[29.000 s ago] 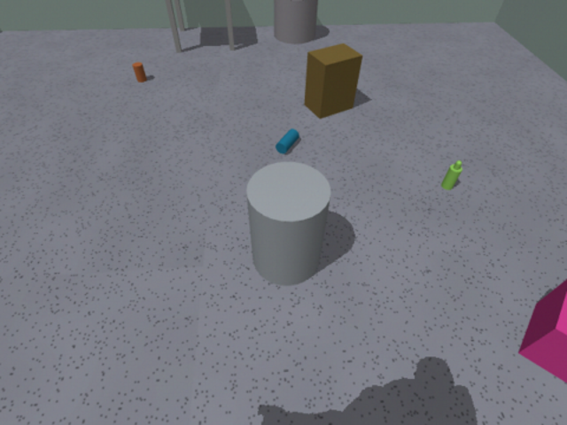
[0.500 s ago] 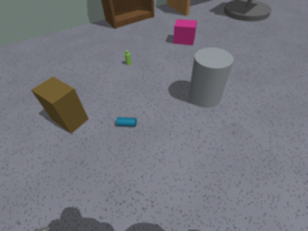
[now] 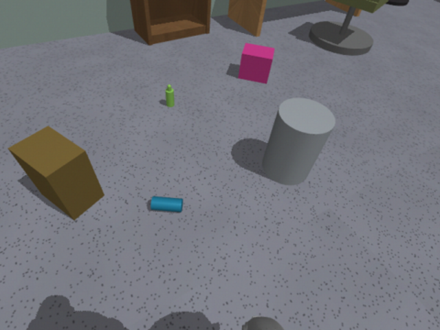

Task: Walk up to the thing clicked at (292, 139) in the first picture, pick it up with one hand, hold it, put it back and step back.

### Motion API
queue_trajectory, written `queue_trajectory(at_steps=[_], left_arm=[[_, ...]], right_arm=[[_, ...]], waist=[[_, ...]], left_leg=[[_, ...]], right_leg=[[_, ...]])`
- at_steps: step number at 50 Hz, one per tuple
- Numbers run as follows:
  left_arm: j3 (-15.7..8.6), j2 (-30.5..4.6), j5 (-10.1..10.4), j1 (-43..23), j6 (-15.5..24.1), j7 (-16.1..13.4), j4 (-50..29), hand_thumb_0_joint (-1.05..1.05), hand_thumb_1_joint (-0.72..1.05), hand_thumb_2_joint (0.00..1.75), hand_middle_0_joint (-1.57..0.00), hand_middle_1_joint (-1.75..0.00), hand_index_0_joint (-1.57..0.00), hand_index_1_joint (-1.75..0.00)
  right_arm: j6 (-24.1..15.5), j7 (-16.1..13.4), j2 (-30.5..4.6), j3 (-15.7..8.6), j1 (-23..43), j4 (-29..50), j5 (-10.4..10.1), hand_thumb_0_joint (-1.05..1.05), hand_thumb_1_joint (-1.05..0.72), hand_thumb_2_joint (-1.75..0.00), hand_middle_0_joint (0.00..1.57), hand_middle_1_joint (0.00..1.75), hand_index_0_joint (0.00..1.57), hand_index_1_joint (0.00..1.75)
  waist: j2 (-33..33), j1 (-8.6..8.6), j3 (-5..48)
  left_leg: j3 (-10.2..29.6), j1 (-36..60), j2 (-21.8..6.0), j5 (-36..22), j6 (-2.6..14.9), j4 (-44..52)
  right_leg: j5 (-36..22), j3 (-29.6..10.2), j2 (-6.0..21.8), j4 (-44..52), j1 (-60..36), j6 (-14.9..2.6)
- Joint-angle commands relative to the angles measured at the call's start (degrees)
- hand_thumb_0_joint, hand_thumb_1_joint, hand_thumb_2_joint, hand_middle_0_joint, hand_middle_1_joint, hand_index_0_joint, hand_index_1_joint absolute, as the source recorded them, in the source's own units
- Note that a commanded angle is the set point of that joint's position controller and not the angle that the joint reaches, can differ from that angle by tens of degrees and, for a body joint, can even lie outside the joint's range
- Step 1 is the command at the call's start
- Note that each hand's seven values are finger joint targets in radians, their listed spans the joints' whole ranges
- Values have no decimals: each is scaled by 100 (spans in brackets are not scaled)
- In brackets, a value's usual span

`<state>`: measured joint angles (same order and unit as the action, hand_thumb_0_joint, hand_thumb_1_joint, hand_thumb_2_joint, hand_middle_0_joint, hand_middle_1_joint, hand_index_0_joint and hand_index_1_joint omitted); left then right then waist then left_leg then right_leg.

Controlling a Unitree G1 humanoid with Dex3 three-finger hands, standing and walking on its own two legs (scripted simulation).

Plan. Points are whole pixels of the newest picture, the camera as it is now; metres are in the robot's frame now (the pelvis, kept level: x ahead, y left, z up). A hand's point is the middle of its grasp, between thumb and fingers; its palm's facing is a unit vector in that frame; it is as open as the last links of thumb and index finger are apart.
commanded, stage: walk up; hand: left
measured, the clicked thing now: (167, 204) +0.82 +0.21 -0.73
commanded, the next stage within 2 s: none
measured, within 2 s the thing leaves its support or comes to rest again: neither
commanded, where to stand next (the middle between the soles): +0.40 -0.02 m, yaw +0 degrees
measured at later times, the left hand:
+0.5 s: hand (96, 278) +0.25 +0.25 -0.12, palm faces -0.02 -0.92 -0.38, open 7.3 cm
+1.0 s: hand (103, 240) +0.36 +0.28 -0.17, palm faces -0.05 -0.93 -0.36, open 7.3 cm
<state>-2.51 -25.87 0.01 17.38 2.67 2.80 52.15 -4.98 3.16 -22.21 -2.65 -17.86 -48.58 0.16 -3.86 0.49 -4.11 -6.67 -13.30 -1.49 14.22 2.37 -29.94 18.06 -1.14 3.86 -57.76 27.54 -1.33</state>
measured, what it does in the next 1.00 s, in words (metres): walks ahead: right foot, then left foot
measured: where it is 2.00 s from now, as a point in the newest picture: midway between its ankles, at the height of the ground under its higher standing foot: (204, 314)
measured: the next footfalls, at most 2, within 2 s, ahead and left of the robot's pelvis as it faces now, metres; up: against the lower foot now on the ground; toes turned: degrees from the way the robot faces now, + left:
right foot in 0.24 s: +0.26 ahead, -0.14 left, +0.00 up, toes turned -4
left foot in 0.62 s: +0.35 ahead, +0.13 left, +0.00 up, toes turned +5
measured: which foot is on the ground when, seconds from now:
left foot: down 0.00-0.26, up 0.28-0.60, down 0.62-1.00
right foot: up 0.00-0.22, down 0.24-0.64, up 0.66-0.94, down 0.96-1.00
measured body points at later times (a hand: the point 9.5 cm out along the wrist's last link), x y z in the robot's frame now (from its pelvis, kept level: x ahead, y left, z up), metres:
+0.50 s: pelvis +0.18 -0.02 +0.00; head +0.19 -0.03 +0.45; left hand +0.25 +0.30 -0.10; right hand +0.24 -0.33 -0.12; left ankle +0.25 +0.13 -0.70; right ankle +0.22 -0.13 -0.73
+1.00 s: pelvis +0.28 +0.01 -0.02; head +0.31 +0.02 +0.43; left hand +0.36 +0.32 -0.15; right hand +0.35 -0.31 -0.13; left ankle +0.31 +0.13 -0.73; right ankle +0.32 -0.13 -0.74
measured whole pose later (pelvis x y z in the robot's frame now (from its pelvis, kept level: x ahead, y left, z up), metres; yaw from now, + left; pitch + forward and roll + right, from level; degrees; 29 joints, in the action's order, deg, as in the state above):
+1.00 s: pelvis +0.28 +0.01 -0.02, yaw -1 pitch -3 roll -1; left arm -1.8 -22.6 -0.3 10.4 -0.1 0.6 55.4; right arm -1.9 -0.4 -22.3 -0.5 -12.4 -51.7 -0.6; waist -0.3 0.4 -6.9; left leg -4.1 -19.2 -4.2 19.9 0.0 -41.7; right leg 16.2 1.6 2.0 -38.1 19.1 0.8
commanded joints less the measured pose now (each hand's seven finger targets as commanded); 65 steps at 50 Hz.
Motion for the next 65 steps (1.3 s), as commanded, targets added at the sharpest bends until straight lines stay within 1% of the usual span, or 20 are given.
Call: queue_trajectory(at_steps=[1, 7, 11, 12, 13, 14, 20, 27, 30, 31, 32, 33, 34, 38, 43, 47, 49, 50, 54, 65], left_arm=[[-302, -901, -50, -113, 125, 54, -480, 0, 90, 90, -20, -30, -20, -30], [-283, -623, -50, -596, 158, 99, -625, 0, 90, 90, -20, -30, -20, -30], [-462, -909, -62, 382, 246, -9, -287, 0, 90, 90, -20, -30, -20, -30], [-604, -1295, -117, 766, 289, -71, -259, 0, 90, 90, -20, -30, -20, -30], [-689, -1766, -86, 949, 317, -120, -407, 0, 90, 90, -20, -30, -20, -30], [-656, -1788, -2, 596, 293, -111, -457, 0, 90, 90, -20, -30, -20, -30], [-489, -1218, -39, -69, 281, -108, -702, 0, 90, 90, -20, -30, -20, -30], [-495, -1307, -82, -280, 203, 9, -906, 0, 90, 90, -20, -30, -20, -30], [-348, -1013, -119, -515, 81, -8, -922, 0, 90, 90, -20, -30, -20, -30], [-133, -470, -62, -467, 11, -92, -904, 0, 90, 90, -20, -30, -20, -30], [-80, -309, 11, -159, -22, -114, -867, 0, 90, 90, -20, -30, -20, -30], [-254, -952, -24, -41, -69, -209, -650, 0, 90, 90, -20, -30, -20, -30], [-250, -1061, -30, 2, -74, -246, -565, 0, 90, 90, -20, -30, -20, -30], [-246, -887, 2, 271, -138, -232, -207, 0, 90, 90, -20, -30, -20, -30], [-210, -668, 16, -54, -218, -253, -76, 0, 90, 90, -20, -30, -20, -30], [-241, -792, -34, -216, -148, -286, 115, 0, 90, 90, -20, -30, -20, -30], [-272, -1250, -32, -734, -78, -293, 8, 0, 90, 90, -20, -30, -20, -30], [-224, -1257, -16, -1082, -97, -275, -4, 0, 90, 90, -20, -30, -20, -30], [-51, -843, -3, -1177, -116, -267, 289, 0, 90, 90, -20, -30, -20, -30], [10, -667, 40, -1697, -123, -257, 823, 0, 90, 90, -20, -30, -20, -30]], right_arm=[[-142, -132, -1624, -484, -320, 348, 21, 0, -90, -90, 20, 30, 20, 30], [-59, -130, -1603, -464, -357, 457, -13, 0, -90, -90, 20, 30, 20, 30], [7, -159, -1361, -349, -198, 636, -25, 0, -90, -90, 20, 30, 20, 30], [-4, -163, -1055, -225, -440, 692, -24, 0, -90, -90, 20, 30, 20, 30], [18, -141, -900, -152, -588, 749, -28, 0, -90, -90, 20, 30, 20, 30], [108, -211, -1507, -332, -450, 546, 24, 0, -90, -90, 20, 30, 20, 30], [123, -69, -1275, -310, -711, 90, 33, 0, -90, -90, 20, 30, 20, 30], [13, 19, -1211, -422, -342, 111, 100, 0, -90, -90, 20, 30, 20, 30], [-61, -112, -1342, -521, -1052, -144, 159, 0, -90, -90, 20, 30, 20, 30], [-82, -254, -1410, -469, -1021, -150, 169, 0, -90, -90, 20, 30, 20, 30], [-126, -290, -1887, -532, -882, 61, 187, 0, -90, -90, 20, 30, 20, 30], [-93, -281, -2128, -584, -678, 157, 96, 0, -90, -90, 20, 30, 20, 30], [-87, -313, -1990, -546, -460, 182, 81, 0, -90, -90, 20, 30, 20, 30], [-100, -419, -1643, -383, -62, 205, 54, 0, -90, -90, 20, 30, 20, 30], [11, -461, -1546, -261, 226, 189, 16, 0, -90, -90, 20, 30, 20, 30], [179, -447, -1344, -147, 574, 144, -67, 0, -90, -90, 20, 30, 20, 30], [217, -435, -987, -38, 437, 5, -130, 0, -90, -90, 20, 30, 20, 30], [251, -468, -1128, -90, 436, -229, -105, 0, -90, -90, 20, 30, 20, 30], [192, -377, -1288, -47, 972, -565, -65, 0, -90, -90, 20, 30, 20, 30], [182, -342, -1139, 102, 1478, -1294, -13, 0, -90, -90, 20, 30, 20, 30]], waist=[[1271, 138, 5], [1153, 156, 68], [260, -437, 625], [-685, -597, 863], [-1292, -596, 991], [-438, -515, 652], [-560, -112, 155], [-469, -99, 146], [242, 379, 186], [1130, 361, 13], [1899, 244, 32], [1326, 184, -157], [1034, 55, -167], [1308, -147, 332], [1491, -109, 601], [928, -225, 774], [-110, 10, 796], [-171, 95, 617], [-126, -45, 438], [284, -97, 767]], left_leg=[[1350, 677, -1460, -571, 1077, 1611], [848, 713, -1245, -1775, 824, 1048], [554, -193, -923, -1275, 497, -698], [176, -1083, -446, -564, 303, -2070], [195, -2279, 247, 1538, 53, -3250], [788, -2294, -47, 1776, 41, -3681], [708, -1513, -377, 818, -160, -2218], [234, -372, -181, -171, -247, -702], [194, 1109, 63, 126, -140, -471], [1309, 936, -650, 803, 23, 668], [3713, 811, -2014, 1467, 584, 1701], [4086, 264, -2401, 1298, 1186, 1646], [3673, 272, -2303, 492, 1344, 1436], [1750, 227, -1563, -2123, 923, 678], [1160, -34, -1352, -3240, 762, 153], [993, -651, -1003, -1719, 340, -455], [599, -538, -259, 230, -123, -954], [615, 19, -183, 691, -106, -791], [1044, -36, -733, -66, 100, 192], [817, 419, -692, -971, -104, 984]], right_leg=[[-206, 76, 240, 938, 625, 101], [-921, 491, -65, 2284, -113, -63], [-947, 409, -289, 2940, -2427, -230], [92, -631, 381, 3399, -3239, -468], [1122, -3383, 1965, 4276, -3703, -1077], [1739, -3770, 2200, 4367, -2917, -1535], [12, -950, 1014, 4220, -1442, -1207], [1516, -615, 965, 4130, -491, -1031], [2123, -259, 563, 2779, 692, -716], [1175, 162, 227, 1690, 826, -412], [1088, 341, -492, 442, 1225, -76], [1393, -126, -215, -58, 860, -114], [1342, -271, -128, -341, 836, -102], [724, -187, 92, 347, 25, -44], [165, 238, -86, 1364, -842, -26], [-1066, 169, -123, 2765, -1869, -150], [-1342, -1510, 1177, 3224, -1289, -807], [-1100, -1515, 1274, 3269, -685, -935], [-732, -462, 390, 3112, -903, -172], [-1457, -288, 440, 3619, -1882, -41]])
